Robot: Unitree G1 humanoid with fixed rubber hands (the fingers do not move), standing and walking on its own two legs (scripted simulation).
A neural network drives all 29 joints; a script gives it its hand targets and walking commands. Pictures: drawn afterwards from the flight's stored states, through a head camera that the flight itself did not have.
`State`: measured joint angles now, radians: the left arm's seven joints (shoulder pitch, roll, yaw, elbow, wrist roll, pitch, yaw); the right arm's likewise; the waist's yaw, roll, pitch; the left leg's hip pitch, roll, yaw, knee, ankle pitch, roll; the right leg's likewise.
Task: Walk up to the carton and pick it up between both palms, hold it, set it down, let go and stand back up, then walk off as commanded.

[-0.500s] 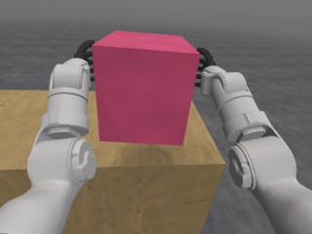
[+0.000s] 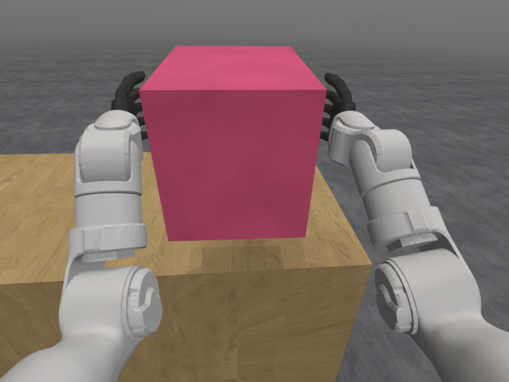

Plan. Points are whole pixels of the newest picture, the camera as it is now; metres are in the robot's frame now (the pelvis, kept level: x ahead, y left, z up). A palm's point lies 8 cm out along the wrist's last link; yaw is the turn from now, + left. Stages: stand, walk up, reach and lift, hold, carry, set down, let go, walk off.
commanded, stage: set down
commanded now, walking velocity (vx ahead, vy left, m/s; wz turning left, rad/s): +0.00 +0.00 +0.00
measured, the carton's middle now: (235, 133) +0.43 +0.01 +0.28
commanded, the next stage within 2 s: none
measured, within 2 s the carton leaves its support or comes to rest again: neither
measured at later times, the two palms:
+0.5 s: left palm (124, 116) +0.42 +0.18 +0.32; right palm (320, 111) +0.40 -0.12 +0.32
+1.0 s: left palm (117, 126) +0.44 +0.19 +0.29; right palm (301, 143) +0.41 -0.10 +0.27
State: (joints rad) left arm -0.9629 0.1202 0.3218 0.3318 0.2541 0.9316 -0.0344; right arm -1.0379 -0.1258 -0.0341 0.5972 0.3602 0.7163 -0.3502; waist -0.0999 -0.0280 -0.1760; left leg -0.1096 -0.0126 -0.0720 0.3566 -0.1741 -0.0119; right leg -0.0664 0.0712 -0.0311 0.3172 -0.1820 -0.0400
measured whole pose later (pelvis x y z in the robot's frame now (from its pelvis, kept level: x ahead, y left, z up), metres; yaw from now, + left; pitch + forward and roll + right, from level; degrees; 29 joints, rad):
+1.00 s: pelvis +0.03 +0.04 +0.00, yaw -1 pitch -5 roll -1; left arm -1.04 0.10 0.40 0.44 0.40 0.73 -0.12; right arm -0.97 -0.03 -0.13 0.65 0.19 0.39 -0.28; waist -0.10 -0.05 -0.02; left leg -0.04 -0.05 -0.03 0.35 -0.21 0.04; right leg 0.00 0.03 -0.03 0.32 -0.20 -0.01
